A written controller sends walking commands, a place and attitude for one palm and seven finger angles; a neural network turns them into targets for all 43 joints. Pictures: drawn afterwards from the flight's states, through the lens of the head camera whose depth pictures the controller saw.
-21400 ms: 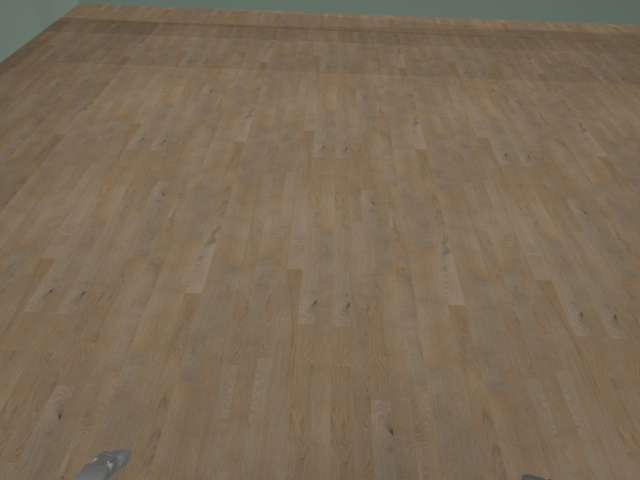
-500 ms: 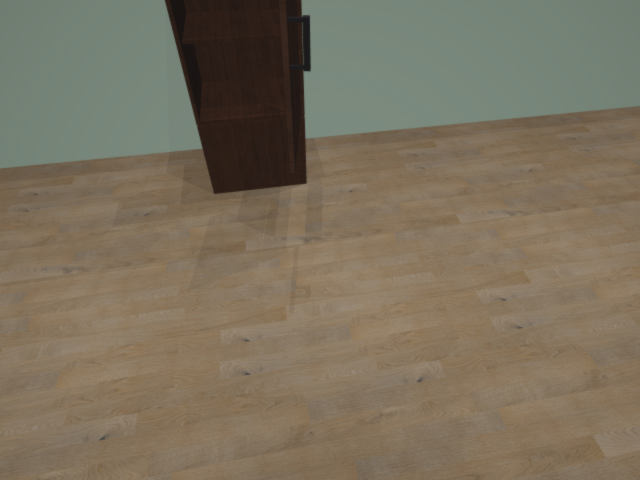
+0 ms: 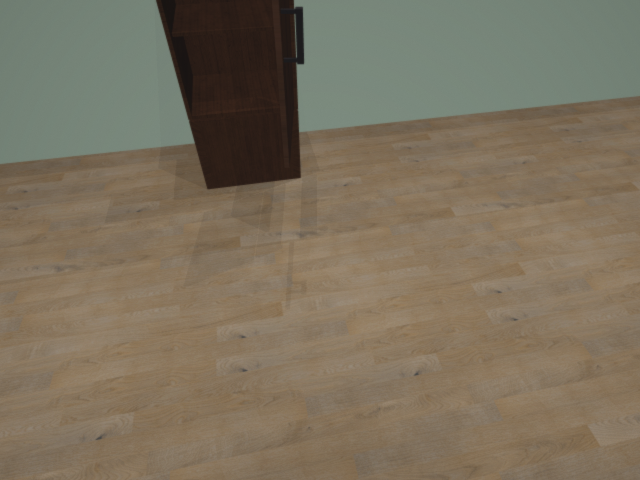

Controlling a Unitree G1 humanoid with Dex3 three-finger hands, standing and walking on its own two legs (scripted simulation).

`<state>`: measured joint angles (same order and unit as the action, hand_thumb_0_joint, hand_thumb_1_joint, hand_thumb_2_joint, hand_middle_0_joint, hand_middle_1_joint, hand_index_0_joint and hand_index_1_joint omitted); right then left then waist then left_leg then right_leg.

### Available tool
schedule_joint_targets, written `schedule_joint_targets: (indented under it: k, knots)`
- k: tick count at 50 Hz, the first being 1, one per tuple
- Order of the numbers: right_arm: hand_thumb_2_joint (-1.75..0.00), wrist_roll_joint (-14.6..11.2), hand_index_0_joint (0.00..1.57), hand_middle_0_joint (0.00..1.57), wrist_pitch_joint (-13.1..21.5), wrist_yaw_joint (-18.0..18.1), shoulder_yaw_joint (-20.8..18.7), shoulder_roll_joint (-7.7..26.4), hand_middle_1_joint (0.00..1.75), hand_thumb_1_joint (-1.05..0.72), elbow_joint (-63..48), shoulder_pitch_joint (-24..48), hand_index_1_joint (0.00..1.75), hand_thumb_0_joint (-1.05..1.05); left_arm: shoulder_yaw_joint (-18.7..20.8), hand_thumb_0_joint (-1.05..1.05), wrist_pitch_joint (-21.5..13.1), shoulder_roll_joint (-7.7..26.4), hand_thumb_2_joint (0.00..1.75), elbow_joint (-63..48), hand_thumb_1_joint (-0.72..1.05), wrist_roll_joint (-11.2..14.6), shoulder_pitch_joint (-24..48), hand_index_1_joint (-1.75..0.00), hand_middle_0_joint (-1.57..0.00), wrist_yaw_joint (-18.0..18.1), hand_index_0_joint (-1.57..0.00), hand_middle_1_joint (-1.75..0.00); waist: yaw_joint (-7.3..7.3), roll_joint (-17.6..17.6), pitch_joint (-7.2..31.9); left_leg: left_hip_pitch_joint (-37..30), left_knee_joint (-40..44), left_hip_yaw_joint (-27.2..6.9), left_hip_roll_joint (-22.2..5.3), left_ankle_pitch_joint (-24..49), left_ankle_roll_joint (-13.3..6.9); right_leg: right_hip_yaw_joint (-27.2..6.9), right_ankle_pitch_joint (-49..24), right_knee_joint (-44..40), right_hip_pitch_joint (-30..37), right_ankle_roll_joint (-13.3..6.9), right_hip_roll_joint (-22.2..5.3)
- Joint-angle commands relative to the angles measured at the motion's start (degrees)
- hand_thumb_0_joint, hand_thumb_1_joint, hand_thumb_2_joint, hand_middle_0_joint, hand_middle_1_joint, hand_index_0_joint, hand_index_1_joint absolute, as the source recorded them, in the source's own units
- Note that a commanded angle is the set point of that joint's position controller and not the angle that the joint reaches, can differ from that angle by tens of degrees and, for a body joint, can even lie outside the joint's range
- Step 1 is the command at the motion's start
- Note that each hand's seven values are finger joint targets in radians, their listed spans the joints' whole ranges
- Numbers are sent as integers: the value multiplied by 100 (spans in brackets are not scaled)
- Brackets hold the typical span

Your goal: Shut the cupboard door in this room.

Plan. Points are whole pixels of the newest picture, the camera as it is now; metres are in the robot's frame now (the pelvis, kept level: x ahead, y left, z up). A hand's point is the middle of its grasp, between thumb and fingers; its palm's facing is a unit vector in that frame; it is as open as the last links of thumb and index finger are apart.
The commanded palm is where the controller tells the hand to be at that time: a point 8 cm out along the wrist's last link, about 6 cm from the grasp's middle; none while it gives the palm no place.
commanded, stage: walk around to get in front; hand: left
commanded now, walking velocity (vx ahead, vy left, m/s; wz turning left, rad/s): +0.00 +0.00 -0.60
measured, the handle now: (292, 36) +1.21 +0.14 +0.06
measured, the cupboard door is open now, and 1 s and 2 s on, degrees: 79 79 79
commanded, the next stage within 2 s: none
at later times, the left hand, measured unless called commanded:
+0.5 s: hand out of the picture +0.09 +0.14 -0.17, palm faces -0.15 -0.95 -0.29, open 7.4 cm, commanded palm none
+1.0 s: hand (204, 450) +0.20 +0.19 -0.18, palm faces -0.42 -0.88 -0.21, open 7.4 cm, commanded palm none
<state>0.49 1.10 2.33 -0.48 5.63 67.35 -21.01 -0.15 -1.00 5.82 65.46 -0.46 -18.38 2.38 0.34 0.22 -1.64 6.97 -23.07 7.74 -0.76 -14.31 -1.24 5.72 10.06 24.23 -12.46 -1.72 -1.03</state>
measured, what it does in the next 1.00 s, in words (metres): steps on the spot, turning right: left foot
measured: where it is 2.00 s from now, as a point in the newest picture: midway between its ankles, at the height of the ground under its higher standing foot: (410, 431)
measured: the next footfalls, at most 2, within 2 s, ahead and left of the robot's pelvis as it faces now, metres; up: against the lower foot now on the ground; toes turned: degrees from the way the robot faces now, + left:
left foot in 0.94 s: +0.18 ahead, +0.08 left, +0.00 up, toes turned -27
right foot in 1.48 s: +0.29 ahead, -0.22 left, +0.00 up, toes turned -58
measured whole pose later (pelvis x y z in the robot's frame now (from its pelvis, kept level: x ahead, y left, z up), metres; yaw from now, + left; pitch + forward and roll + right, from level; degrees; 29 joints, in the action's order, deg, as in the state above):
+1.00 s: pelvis +0.10 +0.01 -0.01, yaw -31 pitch +1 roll -1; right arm 1.2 1.8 0.3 -1.9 12.4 50.6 -8.0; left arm 4.5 1.6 14.2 56.6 -1.0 -18.0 -1.3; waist -2.8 -1.7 -3.3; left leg 15.6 -32.6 3.5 -1.3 -17.1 -0.6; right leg -7.5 26.1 43.8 -18.9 -0.5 4.0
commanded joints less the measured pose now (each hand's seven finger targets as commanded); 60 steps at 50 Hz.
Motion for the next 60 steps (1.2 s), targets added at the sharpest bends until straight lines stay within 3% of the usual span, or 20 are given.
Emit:
schedule_joint_targets:
  k: [1, 7, 11, 14, 16, 17, 18, 19, 24, 30, 35, 41, 45, 46, 47, 48, 49, 52, 56, 60]
  knots:
    - [-90, -6, 20, 20, -56, 40, -163, 454, 30, -90, -151, -302, 30, 0, 168, 0, 93, 515, 90, -187, 90, -19, -307, -30, -20, -3, -20, -30, -35, 132, -670, 372, 360, -631, -802, -252, -75, -917, 50, -271, -677, -52, -539]
    - [-90, 28, 20, 20, -129, 64, -435, 973, 30, -90, -611, 182, 30, 0, 386, 0, 284, 553, 90, -602, 90, -105, -14, -30, -20, -134, -20, -30, -48, 748, -531, 625, 771, -1183, -1795, -999, -557, -496, 608, 1709, -1247, 55, -66]
    - [-90, 70, 20, 20, -42, 62, -514, 1050, 30, -90, -831, 450, 30, 0, 490, 0, 330, 507, 90, -922, 90, -143, 222, -30, -20, -173, -20, -30, -21, 602, -268, 31, 494, -954, -2334, 1091, -1037, -410, 1765, 3222, -1916, 228, -278]
    - [-90, 114, 20, 20, -58, 22, -576, 1214, 30, -90, -898, 625, 30, 0, 499, 0, 237, 476, 90, -1004, 90, -108, 113, -30, -20, -225, -20, -30, -93, 408, -31, -7, -372, -268, -2107, 2192, -685, -137, 1426, 2039, -1128, 250, -263]
    - [-90, 65, 20, 20, -96, -19, -590, 1282, 30, -90, -1039, 850, 30, 0, 546, 0, 166, 698, 90, -873, 90, -116, -487, -30, -20, -226, -20, -30, -391, -156, 185, 372, -1677, 283, -1671, 1669, -177, -239, -272, 586, -184, 211, -247]
    - [-90, 18, 20, 20, -130, -56, -546, 960, 30, -90, -1221, 746, 30, 0, 638, 0, 77, 1331, 90, -856, 90, -173, -649, -30, -20, -156, -20, -30, -412, -1892, 218, 1634, -3112, 559, -928, -344, 267, -2173, -2101, -223, 553, -241, -1351]
    - [-90, -2, 20, 20, -169, -64, -477, 816, 30, -90, -1486, 1122, 30, 0, 660, 0, 99, 1623, 90, -843, 90, -77, -749, -30, -20, -100, -20, -30, -504, -2165, 75, 2330, -4048, 44, -271, -2262, 441, -3211, -3615, -436, 513, -911, -2072]
    - [-90, -27, 20, 20, -237, -41, -475, 880, 30, -90, -1517, 1278, 30, 0, 680, 0, 121, 1603, 90, -911, 90, -42, -666, -30, -20, -59, -20, -30, -463, -1386, 66, 2351, -4439, -537, -402, -2126, 383, -2982, -2970, -502, 413, -1185, -2114]
    - [-90, 53, 20, 20, -271, -104, -487, 1059, 30, -90, -1507, 1480, 30, 0, 644, 0, 83, 1488, 90, -1242, 90, -31, 111, -30, -20, -106, -20, -30, -257, -392, 247, 2537, -4534, -899, -442, -764, 494, -2429, -1991, -381, 479, -733, -1326]
    - [-90, 76, 20, 20, -319, -103, -465, 1197, 30, -90, -1638, 1587, 30, 0, 663, 0, 65, 1590, 90, -1270, 90, -25, -38, -30, -20, -142, -20, -30, -306, -630, 579, 2804, -4258, -1035, -349, -403, 648, -2450, -1570, -447, 1120, -328, -1000]
    - [-90, 105, 20, 20, -226, -165, -432, 1307, 30, -90, -1934, 1982, 30, 0, 649, 0, 21, 1639, 90, -1318, 90, -65, -152, -30, -20, -204, -20, -30, -413, -738, 198, 2888, -3720, -997, -384, -543, 707, -2932, 43, -802, 893, -711, -1052]
    - [-90, 48, 20, 20, -40, -227, -372, 1241, 30, -90, -2220, 2221, 30, 0, 672, 0, -22, 1844, 90, -1374, 90, -105, -170, -30, -20, -239, -20, -30, -523, -783, 159, 2247, -2129, -808, -184, -983, 576, -3258, 312, -781, 734, -1012, -1023]
    - [-90, -2, 20, 20, 92, -189, -393, 1300, 30, -90, -1983, 1239, 30, 0, 673, 0, 12, 1854, 90, -1513, 90, -57, 445, -30, -20, -269, -20, -30, -6, -803, 349, 41, -394, -666, 20, -212, 464, -2901, 646, -162, -656, -617, -532]
    - [-90, -7, 20, 20, 148, -122, -445, 1558, 30, -90, -1809, 589, 30, 0, 617, 0, 14, 1632, 90, -1624, 90, -40, 651, -30, -20, -287, -20, -30, 309, -158, 556, -1187, 135, -906, -352, -278, 391, -2521, 1051, 486, -1519, -383, -129]
    - [-90, 71, 20, 20, 176, -98, -579, 2136, 30, -90, -1687, 89, 30, 0, 539, 0, 25, 1217, 90, -1723, 90, 21, 575, -30, -20, -347, -20, -30, 504, 1526, 786, -2072, 825, -2659, -1816, -1713, 83, -1613, 2066, 1950, -2697, -66, 631]
    - [-90, 75, 20, 20, 124, -109, -637, 2433, 30, -90, -1693, -112, 30, 0, 533, 0, 2, 1219, 90, -1845, 90, -23, 742, -30, -20, -364, -20, -30, 558, 1815, 443, -1504, 1341, -3673, -2830, -2553, -346, -973, 2488, 3065, -3157, 140, 398]
    - [-90, 95, 20, 20, 96, -127, -573, 2275, 30, -90, -1786, 121, 30, 0, 595, 0, 3, 1355, 90, -1889, 90, -75, 874, -30, -20, -406, -20, -30, 438, 1192, -86, -680, 1577, -3648, -2870, -2827, -557, -1047, 2158, 3579, -3041, 158, 51]
    - [-90, 87, 20, 20, 200, -130, -375, 1567, 30, -90, -1808, 618, 30, 0, 662, 0, 105, 1310, 90, -1521, 90, -172, 568, -30, -20, -526, -20, -30, -57, 776, -577, 105, 1566, -2083, -1987, -1691, 11, -816, 859, 4439, -2837, 237, -238]
    - [-90, 39, 20, 20, 362, -70, -281, 1211, 30, -90, -1456, -140, 30, 0, 564, 0, 158, 937, 90, -1395, 90, -148, 444, -30, -20, -512, -20, -30, -76, 663, -251, -505, 894, -615, -1495, 1911, 512, -603, 87, 5008, -2942, 309, -154]
    - [-90, 36, 20, 20, 407, -31, -240, 1051, 30, -90, -1203, -541, 30, 0, 515, 0, 223, 852, 90, -1495, 90, -133, 765, -30, -20, -511, -20, -30, -70, 771, -348, -767, 788, -134, -1522, 2961, 455, -393, -98, 5043, -3371, 338, -183]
